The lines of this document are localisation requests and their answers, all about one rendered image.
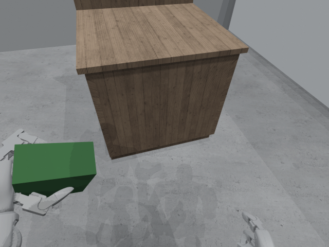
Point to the sponge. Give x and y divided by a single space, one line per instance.
48 168

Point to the right robot hand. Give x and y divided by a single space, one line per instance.
260 238

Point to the left robot hand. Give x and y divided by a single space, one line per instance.
34 203

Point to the table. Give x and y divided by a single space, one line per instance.
158 71

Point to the left robot forearm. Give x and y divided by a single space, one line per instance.
10 236

